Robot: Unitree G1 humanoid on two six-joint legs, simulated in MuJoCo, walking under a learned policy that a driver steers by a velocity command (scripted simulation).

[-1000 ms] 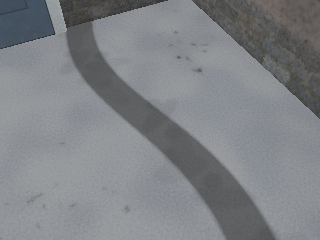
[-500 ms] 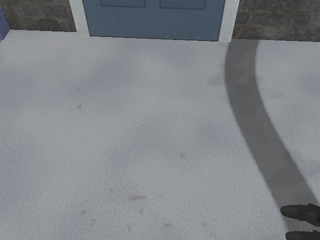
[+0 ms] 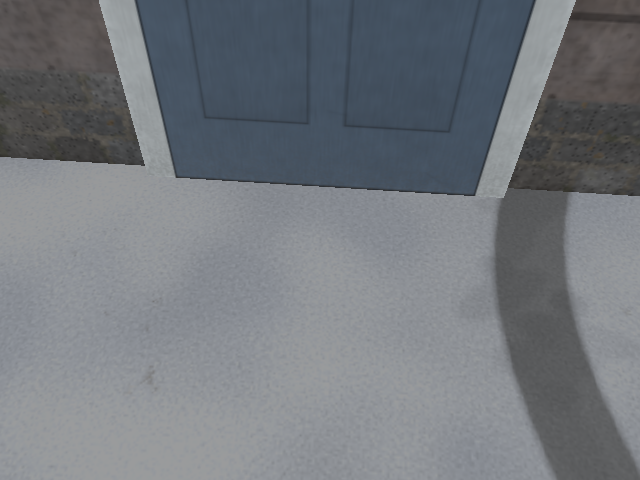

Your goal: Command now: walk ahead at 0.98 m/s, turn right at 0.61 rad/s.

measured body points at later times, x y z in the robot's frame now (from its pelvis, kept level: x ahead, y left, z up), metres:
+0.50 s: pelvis +0.49 +0.02 +0.01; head +0.53 +0.01 +0.46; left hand +0.65 +0.30 -0.10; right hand +0.59 -0.28 -0.06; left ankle +0.61 +0.14 -0.71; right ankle +0.28 +0.00 -0.60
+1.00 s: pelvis +0.80 -0.12 +0.01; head +0.86 -0.19 +0.45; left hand +1.10 -0.06 -0.12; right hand +0.72 -0.39 -0.10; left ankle +0.93 -0.03 -0.60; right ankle +0.85 -0.22 -0.71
